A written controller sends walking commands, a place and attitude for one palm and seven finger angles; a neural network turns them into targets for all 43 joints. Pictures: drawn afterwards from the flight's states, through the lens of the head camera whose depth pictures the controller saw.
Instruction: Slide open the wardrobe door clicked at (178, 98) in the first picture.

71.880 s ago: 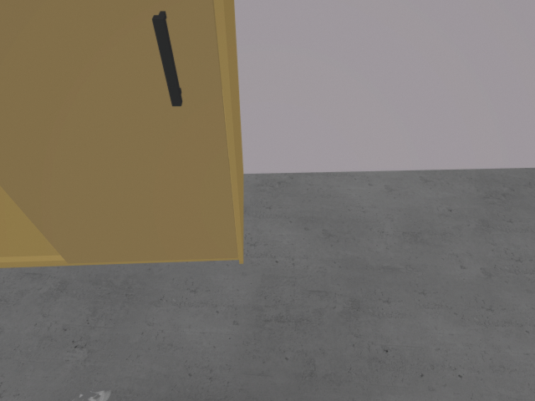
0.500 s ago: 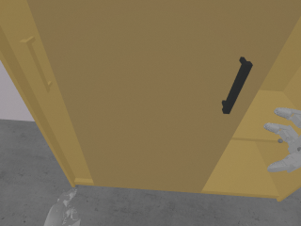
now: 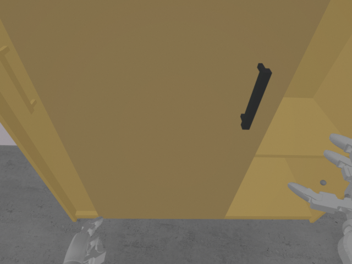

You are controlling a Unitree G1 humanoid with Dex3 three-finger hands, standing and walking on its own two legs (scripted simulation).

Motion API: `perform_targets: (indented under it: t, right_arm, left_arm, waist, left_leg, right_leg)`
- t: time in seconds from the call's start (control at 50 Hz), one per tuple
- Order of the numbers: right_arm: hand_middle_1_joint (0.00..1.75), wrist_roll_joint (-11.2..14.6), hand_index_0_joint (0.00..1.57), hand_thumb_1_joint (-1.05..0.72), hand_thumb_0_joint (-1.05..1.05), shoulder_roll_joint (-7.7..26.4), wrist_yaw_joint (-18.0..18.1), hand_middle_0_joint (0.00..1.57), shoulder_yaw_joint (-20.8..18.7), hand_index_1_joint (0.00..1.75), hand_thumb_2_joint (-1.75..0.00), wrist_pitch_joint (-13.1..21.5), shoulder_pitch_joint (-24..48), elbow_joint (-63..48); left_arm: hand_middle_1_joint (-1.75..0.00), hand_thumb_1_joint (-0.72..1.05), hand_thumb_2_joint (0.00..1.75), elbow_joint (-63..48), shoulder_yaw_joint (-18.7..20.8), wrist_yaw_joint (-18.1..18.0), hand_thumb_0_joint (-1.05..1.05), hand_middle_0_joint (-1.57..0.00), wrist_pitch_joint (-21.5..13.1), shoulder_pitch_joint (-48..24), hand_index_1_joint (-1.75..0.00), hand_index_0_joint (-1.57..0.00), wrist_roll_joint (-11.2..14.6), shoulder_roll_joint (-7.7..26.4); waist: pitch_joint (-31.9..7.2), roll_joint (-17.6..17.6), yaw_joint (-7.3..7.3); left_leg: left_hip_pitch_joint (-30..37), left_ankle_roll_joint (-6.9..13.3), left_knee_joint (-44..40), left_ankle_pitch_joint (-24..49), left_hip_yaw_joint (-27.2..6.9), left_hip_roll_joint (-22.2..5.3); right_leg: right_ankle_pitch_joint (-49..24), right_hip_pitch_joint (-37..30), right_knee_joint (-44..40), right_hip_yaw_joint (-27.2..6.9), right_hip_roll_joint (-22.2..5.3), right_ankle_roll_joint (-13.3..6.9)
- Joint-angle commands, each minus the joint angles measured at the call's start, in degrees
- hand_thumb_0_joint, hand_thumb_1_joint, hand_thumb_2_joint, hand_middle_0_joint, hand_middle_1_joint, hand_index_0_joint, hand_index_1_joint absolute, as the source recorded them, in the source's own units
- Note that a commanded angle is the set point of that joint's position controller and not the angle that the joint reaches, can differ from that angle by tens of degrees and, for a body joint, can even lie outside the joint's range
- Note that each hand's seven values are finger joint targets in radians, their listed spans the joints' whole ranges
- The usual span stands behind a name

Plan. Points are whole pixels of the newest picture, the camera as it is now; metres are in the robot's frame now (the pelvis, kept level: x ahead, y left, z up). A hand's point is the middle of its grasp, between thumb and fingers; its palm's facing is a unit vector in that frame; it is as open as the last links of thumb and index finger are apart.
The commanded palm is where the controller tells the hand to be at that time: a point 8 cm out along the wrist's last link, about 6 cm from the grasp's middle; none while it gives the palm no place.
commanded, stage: draw the hand back to the body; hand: right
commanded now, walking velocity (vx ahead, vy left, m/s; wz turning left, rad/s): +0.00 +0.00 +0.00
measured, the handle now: (252, 98) +0.50 -0.22 +0.14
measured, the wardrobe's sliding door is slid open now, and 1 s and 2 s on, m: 0.53 0.53 0.53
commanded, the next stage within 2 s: step back with the hand held close in 0.72 s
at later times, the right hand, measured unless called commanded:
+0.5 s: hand (327, 195) +0.20 -0.26 +0.15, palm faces +0.44 +0.82 -0.37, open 7.7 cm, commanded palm +0.15 -0.29 +0.17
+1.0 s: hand (318, 191) +0.20 -0.24 +0.16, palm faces +0.42 +0.80 -0.42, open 7.4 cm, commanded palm +0.15 -0.27 +0.17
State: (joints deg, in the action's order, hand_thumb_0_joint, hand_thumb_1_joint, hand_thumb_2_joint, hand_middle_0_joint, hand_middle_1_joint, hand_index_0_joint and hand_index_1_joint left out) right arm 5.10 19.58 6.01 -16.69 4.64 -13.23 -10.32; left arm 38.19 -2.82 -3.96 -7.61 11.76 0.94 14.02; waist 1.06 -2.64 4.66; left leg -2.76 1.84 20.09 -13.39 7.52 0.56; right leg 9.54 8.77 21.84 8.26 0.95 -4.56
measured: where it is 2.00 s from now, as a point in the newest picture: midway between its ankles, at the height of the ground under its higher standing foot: outside the picture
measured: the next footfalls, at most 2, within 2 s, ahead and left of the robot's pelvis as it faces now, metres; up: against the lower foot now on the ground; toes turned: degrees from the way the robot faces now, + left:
left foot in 1.94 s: -0.09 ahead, +0.07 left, +0.00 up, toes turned -7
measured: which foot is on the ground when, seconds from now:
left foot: down 0.00-1.00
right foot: down 0.00-1.00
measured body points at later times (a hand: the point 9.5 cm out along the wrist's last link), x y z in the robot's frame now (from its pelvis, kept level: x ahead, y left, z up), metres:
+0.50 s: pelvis +0.02 +0.01 +0.00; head -0.01 +0.02 +0.45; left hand +0.21 +0.23 -0.08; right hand +0.17 -0.30 +0.17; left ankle -0.02 +0.09 -0.74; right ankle +0.04 -0.06 -0.74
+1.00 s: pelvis +0.01 +0.02 +0.00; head +0.00 +0.04 +0.45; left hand +0.19 +0.26 -0.08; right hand +0.17 -0.28 +0.18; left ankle -0.02 +0.09 -0.74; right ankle +0.04 -0.06 -0.74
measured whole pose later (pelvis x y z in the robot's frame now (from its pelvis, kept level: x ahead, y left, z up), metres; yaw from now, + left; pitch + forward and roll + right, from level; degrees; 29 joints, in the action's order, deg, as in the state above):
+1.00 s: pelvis +0.01 +0.02 +0.00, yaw +1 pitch -1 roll +1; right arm 4.2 21.8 6.1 -20.9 7.9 -27.6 -23.3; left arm 34.0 -0.7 -3.6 -1.1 10.7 0.8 14.4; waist -0.9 -3.3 3.2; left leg -6.0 2.9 20.2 -13.4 7.1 3.4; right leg 11.5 13.4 25.9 8.2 -2.2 -2.7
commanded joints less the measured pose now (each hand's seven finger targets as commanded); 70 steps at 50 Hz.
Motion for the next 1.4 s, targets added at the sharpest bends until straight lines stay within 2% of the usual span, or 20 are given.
perform_targets:
  t: [0.0,0.12,0.18,0.32,0.46,0.52,0.56,0.64,0.7,0.76,0.82,0.84,0.86,0.88,0.9,0.98,1.12,1.22,1.3,1.38]
  right_arm:
    - [0.64,-0.32,0.22,-0.32,0.0,11.79,0.78,0.22,-5.89,0.64,-0.62,3.96,6.98,-15.71]
    - [0.51,0.27,0.21,-0.54,0.0,10.56,0.09,0.21,-6.92,0.51,-0.73,3.07,-2.47,-19.21]
    - [0.45,0.1,0.21,-0.65,0.0,11.73,0.12,0.21,-8.28,0.45,-0.78,2.9,-3.71,-21.93]
    - [0.3,0.38,0.2,-0.9,0.0,11.13,0.19,0.2,-8.15,0.3,-0.9,2.6,-8.28,-25.6]
    - [0.3,0.23,0.2,-0.9,0.0,10.67,0.79,0.2,-7.33,0.3,-0.9,2.75,-6.03,-23.94]
    - [0.3,0.3,0.2,-0.9,0.0,10.64,0.78,0.2,-7.47,0.3,-0.9,3.09,-6.81,-24.3]
    - [0.3,0.44,0.2,-0.9,0.0,11.07,0.78,0.2,-7.99,0.3,-0.9,3.17,-7.35,-23.66]
    - [0.3,0.47,0.2,-0.9,0.0,11.53,0.48,0.2,-8.31,0.3,-0.9,3.29,-7.08,-23.72]
    - [0.3,0.78,0.2,-0.9,0.0,12.12,0.32,0.2,-9.02,0.3,-0.9,3.25,-8.09,-22.64]
    - [0.3,0.85,0.2,-0.9,0.0,11.26,0.25,0.2,-8.24,0.3,-0.9,3.68,-7.8,-23.51]
    - [0.3,0.79,0.2,-0.9,0.0,13.22,0.66,0.2,-9.6,0.3,-0.9,4.22,-4.89,-25.52]
    - [0.3,0.21,0.2,-0.9,0.0,20.06,1.34,0.2,-16.42,0.3,-0.9,6.36,0.41,-29.23]
    - [0.3,0.0,0.2,-0.9,0.0,14.58,0.92,0.2,-12.33,0.3,-0.9,6.25,-6.21,-23.34]
    - [0.3,-0.47,0.2,-0.9,0.0,12.48,0.69,0.2,-10.57,0.3,-0.9,6.02,-9.32,-21.32]
    - [0.3,-0.69,0.2,-0.9,0.0,12.14,0.63,0.2,-10.06,0.3,-0.9,6.47,-9.29,-22.92]
    - [0.3,-0.98,0.2,-0.9,0.0,12.71,1.29,0.2,-10.26,0.3,-0.9,6.44,-12.37,-24.58]
    - [0.3,-0.51,0.2,-0.9,0.0,16.43,2.58,0.2,-14.78,0.3,-0.9,6.79,-17.11,-29.86]
    - [0.3,-0.58,0.2,-0.9,0.0,15.85,2.76,0.2,-14.82,0.3,-0.9,7.46,-18.54,-30.18]
    - [0.3,-1.54,0.2,-0.9,0.0,15.74,2.83,0.2,-15.75,0.3,-0.9,8.71,-17.06,-30.6]
    - [0.3,-2.67,0.2,-0.9,0.0,15.28,2.74,0.2,-16.03,0.3,-0.9,9.71,-16.24,-30.25]
  left_arm:
    - [-0.3,0.9,0.9,-9.48,3.32,0.04,0.0,-0.2,-2.69,-7.57,-0.3,-0.2,-0.35,7.43]
    - [-0.3,0.9,0.9,-10.93,3.74,0.97,0.0,-0.2,-0.91,-7.42,-0.3,-0.2,-0.47,6.66]
    - [-0.3,0.9,0.9,-11.45,3.8,1.22,0.0,-0.2,-0.48,-7.26,-0.3,-0.2,-0.66,6.74]
    - [-0.3,0.9,0.9,-12.04,4.09,1.16,0.0,-0.2,-0.35,-7.3,-0.3,-0.2,-0.65,6.54]
    - [-0.3,0.9,0.9,-11.29,3.96,0.32,0.0,-0.2,-0.43,-7.87,-0.3,-0.2,-0.57,6.21]
    - [-0.3,0.9,0.9,-11.15,4.06,0.27,0.0,-0.2,-0.77,-7.93,-0.3,-0.2,-0.6,6.12]
    - [-0.3,0.9,0.9,-11.18,4.0,0.27,0.0,-0.2,-0.79,-8.12,-0.3,-0.2,-0.74,6.06]
    - [-0.3,0.9,0.9,-11.07,3.98,0.33,0.0,-0.2,-0.6,-8.48,-0.3,-0.2,-0.72,6.13]
    - [-0.3,0.9,0.9,-11.0,4.14,0.27,0.0,-0.2,-0.38,-8.72,-0.3,-0.2,-0.67,6.08]
    - [-0.3,0.9,0.9,-11.0,4.19,0.18,0.0,-0.2,-0.34,-8.88,-0.3,-0.2,-0.61,5.68]
    - [-0.3,0.9,0.9,-10.8,4.3,-0.05,0.0,-0.2,-0.68,-9.15,-0.3,-0.2,-0.52,5.74]
    - [-0.3,0.9,0.9,-13.45,4.15,-0.04,0.0,-0.2,0.7,-9.27,-0.3,-0.2,0.13,6.92]
    - [-0.3,0.9,0.9,-12.17,3.98,-0.24,0.0,-0.2,1.77,-8.88,-0.3,-0.2,-0.35,5.7]
    - [-0.3,0.9,0.9,-12.74,4.08,-0.03,0.0,-0.2,2.58,-8.2,-0.3,-0.2,-0.26,5.74]
    - [-0.3,0.9,0.9,-13.14,4.4,-0.07,0.0,-0.2,2.95,-8.55,-0.3,-0.2,-0.16,5.74]
    - [-0.3,0.9,0.9,-14.41,5.03,-0.28,0.0,-0.2,4.94,-7.18,-0.3,-0.2,0.34,6.26]
    - [-0.3,0.9,0.9,-17.09,5.24,-1.27,0.0,-0.2,6.64,-6.77,-0.3,-0.2,0.53,6.35]
    - [-0.3,0.9,0.9,-17.6,5.4,-1.2,0.0,-0.2,5.76,-5.84,-0.3,-0.2,0.41,7.24]
    - [-0.3,0.9,0.9,-17.63,5.64,-1.47,0.0,-0.2,3.95,-5.65,-0.3,-0.2,-0.01,8.04]
    - [-0.3,0.9,0.9,-16.86,6.0,-1.46,0.0,-0.2,2.21,-4.68,-0.3,-0.2,-0.24,7.78]
  waist:
    - [-7.14,-1.78,-0.79]
    - [-5.69,-0.33,-0.55]
    - [-6.57,-2.5,-0.24]
    - [-5.54,-2.23,-0.51]
    - [-2.75,-1.32,-0.94]
    - [-3.64,-1.91,-0.75]
    - [-3.45,0.18,-0.5]
    - [-2.95,-1.09,-0.34]
    - [-2.51,0.96,-0.19]
    - [-2.35,-1.55,-0.46]
    - [-3.24,-2.35,-0.48]
    - [1.45,0.98,-1.96]
    - [0.59,4.94,-2.33]
    - [-0.7,6.94,-2.23]
    - [-2.76,5.61,-2.29]
    - [-8.08,3.2,-2.77]
    - [-11.46,2.2,-2.77]
    - [-8.8,-1.26,-2.85]
    - [-5.96,-4.71,-2.82]
    - [-5.29,-5.16,-2.84]
  left_leg:
    - [-4.95,0.48,-3.72,6.13,-6.27,0.14]
    - [-3.83,0.31,-3.38,9.35,-6.17,-0.15]
    - [-3.79,0.26,-3.25,9.27,-6.29,-0.17]
    - [-3.76,0.08,-3.47,9.81,-6.49,-0.45]
    - [-5.34,-0.08,-4.92,6.25,-6.73,-0.69]
    - [-4.43,-0.03,-4.91,7.73,-6.96,-0.88]
    - [-4.24,-0.14,-5.19,8.28,-7.07,-0.96]
    - [-4.2,-0.23,-5.83,9.73,-7.48,-1.19]
    - [-4.18,-0.41,-6.63,10.05,-7.85,-1.46]
    - [-4.46,-0.53,-6.67,9.02,-8.19,-1.69]
    - [-4.15,-0.55,-6.84,9.6,-8.45,-1.73]
    - [-12.62,-3.28,-9.21,12.42,-14.0,-5.61]
    - [-13.25,-4.01,-8.84,13.81,-13.84,-7.29]
    - [-13.72,-5.04,-8.5,14.26,-14.09,-8.04]
    - [-12.71,-5.55,-6.94,19.01,-13.15,-8.27]
    - [-10.04,-7.14,-2.17,25.43,-11.76,-8.05]
    - [-6.81,-5.1,4.25,26.67,-11.19,-6.04]
    - [-7.03,-3.4,6.01,11.88,-11.01,-3.92]
    - [-2.25,-1.84,10.2,0.4,-10.22,-1.56]
    - [0.05,-1.02,15.1,-3.7,-8.07,0.76]
  right_leg:
    - [-5.75,-9.64,-5.15,-11.75,-4.18,4.23]
    - [-13.63,-9.17,-3.52,-10.62,-4.65,4.89]
    - [-13.74,-9.3,-3.22,-10.58,-4.59,5.09]
    - [-13.33,-8.65,-2.51,-9.9,-4.4,4.5]
    - [-6.35,-7.86,-3.2,-9.39,-3.77,3.51]
    - [-7.63,-8.39,-2.86,-9.02,-3.57,3.3]
    - [-7.47,-7.94,-2.71,-8.88,-3.34,3.03]
    - [-7.93,-7.87,-2.3,-8.18,-2.97,2.82]
    - [-7.53,-7.59,-1.99,-7.86,-2.86,2.46]
    - [-6.68,-7.82,-1.97,-7.51,-2.77,2.51]
    - [-6.96,-8.32,-1.75,-7.46,-2.59,2.43]
    - [-1.73,-4.1,1.71,-8.05,-4.22,0.95]
    - [-1.08,-3.18,3.71,-8.25,-3.87,0.76]
    - [-0.74,-2.47,5.01,-7.36,-3.64,0.67]
    - [-2.72,-2.65,5.44,-6.68,-3.61,0.62]
    - [-7.41,-2.37,5.14,-5.44,-4.52,0.38]
    - [-15.89,0.34,4.18,-8.31,-6.94,0.4]
    - [-5.72,7.33,0.06,-12.67,-9.33,-0.05]
    - [17.56,19.53,-7.55,-17.93,-12.13,-1.36]
    - [28.54,24.71,-12.96,-21.22,-14.45,-0.97]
